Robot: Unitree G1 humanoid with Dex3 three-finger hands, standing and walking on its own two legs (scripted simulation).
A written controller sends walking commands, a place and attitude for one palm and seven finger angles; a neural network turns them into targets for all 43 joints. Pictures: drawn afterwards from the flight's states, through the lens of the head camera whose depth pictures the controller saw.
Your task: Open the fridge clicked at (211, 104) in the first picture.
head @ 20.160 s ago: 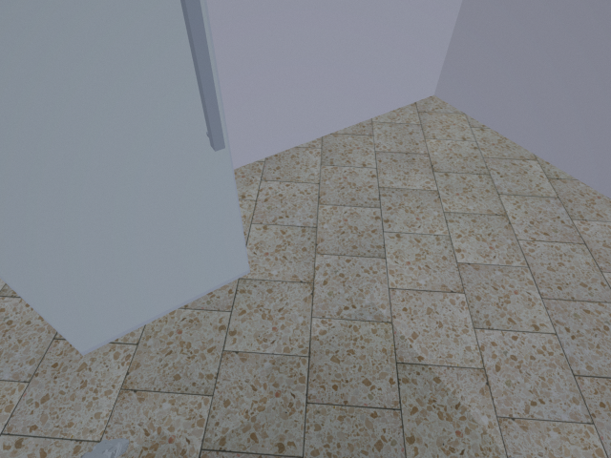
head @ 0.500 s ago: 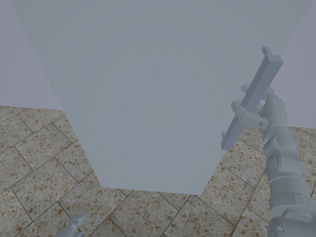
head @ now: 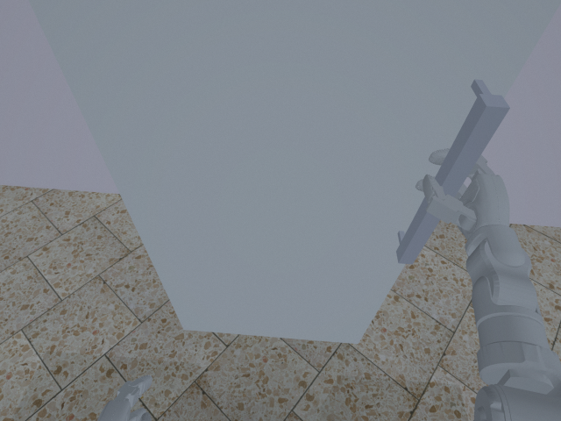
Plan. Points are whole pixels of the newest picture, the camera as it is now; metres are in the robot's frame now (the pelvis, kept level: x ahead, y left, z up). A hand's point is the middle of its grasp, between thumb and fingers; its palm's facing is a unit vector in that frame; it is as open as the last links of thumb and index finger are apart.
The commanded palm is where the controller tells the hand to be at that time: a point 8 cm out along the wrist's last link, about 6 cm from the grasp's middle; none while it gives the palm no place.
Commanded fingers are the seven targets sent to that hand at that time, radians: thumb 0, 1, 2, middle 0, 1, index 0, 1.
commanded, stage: grip the handle and tug to test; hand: right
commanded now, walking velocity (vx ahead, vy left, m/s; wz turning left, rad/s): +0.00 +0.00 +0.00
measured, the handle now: (434, 187) +0.46 -0.19 +0.10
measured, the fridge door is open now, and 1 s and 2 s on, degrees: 0 11 32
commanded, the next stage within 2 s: pull the door a little, standing still in 0.36 s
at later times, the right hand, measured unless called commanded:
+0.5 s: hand (437, 205) +0.39 -0.17 +0.13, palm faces +0.00 +1.00 +0.00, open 6.1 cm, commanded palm +0.36 -0.22 +0.13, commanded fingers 0.00 -0.90 -0.90 0.45 1.40 0.45 1.40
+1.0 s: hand (441, 259) +0.31 -0.16 +0.13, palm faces +0.05 +0.99 -0.15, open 6.7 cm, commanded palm +0.27 -0.22 +0.13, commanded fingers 0.00 -0.90 -0.90 0.45 1.40 0.45 1.40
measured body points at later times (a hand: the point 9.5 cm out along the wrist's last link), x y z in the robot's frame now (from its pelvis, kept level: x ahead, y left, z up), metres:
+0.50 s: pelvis +0.03 +0.00 +0.00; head +0.03 +0.01 +0.45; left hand +0.15 +0.25 -0.09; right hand +0.39 -0.23 +0.14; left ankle +0.01 +0.10 -0.73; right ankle -0.02 -0.10 -0.73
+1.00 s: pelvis +0.02 +0.00 +0.00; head +0.03 +0.01 +0.45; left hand +0.20 +0.23 -0.08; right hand +0.30 -0.21 +0.14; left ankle +0.01 +0.10 -0.73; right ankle -0.02 -0.10 -0.73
